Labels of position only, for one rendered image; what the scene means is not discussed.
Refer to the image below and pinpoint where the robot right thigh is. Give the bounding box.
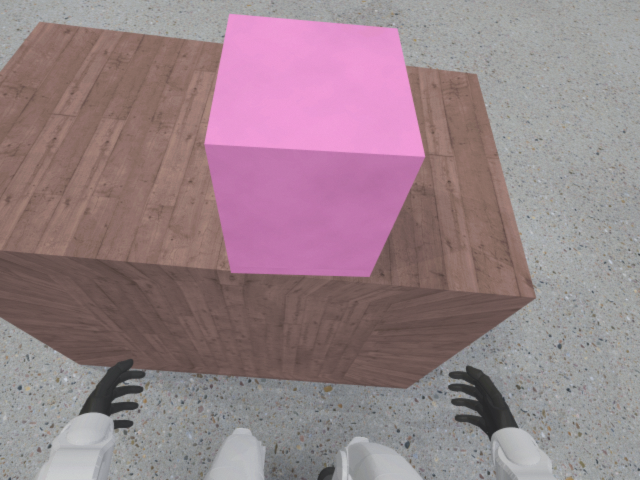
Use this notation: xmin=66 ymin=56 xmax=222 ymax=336
xmin=335 ymin=442 xmax=423 ymax=480

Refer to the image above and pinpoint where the right robot forearm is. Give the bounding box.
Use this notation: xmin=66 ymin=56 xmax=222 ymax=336
xmin=490 ymin=427 xmax=557 ymax=480

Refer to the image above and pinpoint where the left robot forearm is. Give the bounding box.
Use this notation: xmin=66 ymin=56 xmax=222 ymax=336
xmin=33 ymin=412 xmax=116 ymax=480

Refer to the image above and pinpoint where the robot left shin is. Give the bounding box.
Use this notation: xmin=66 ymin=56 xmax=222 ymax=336
xmin=232 ymin=428 xmax=252 ymax=436

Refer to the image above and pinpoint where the robot right hand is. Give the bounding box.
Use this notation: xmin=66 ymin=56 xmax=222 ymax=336
xmin=448 ymin=365 xmax=519 ymax=442

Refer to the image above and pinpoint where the carton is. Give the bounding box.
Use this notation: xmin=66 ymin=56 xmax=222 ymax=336
xmin=204 ymin=14 xmax=425 ymax=277

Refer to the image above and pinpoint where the pedestal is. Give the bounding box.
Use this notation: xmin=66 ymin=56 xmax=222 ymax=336
xmin=0 ymin=22 xmax=536 ymax=389

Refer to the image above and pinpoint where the robot left hand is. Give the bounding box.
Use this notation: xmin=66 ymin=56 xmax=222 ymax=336
xmin=78 ymin=359 xmax=146 ymax=429

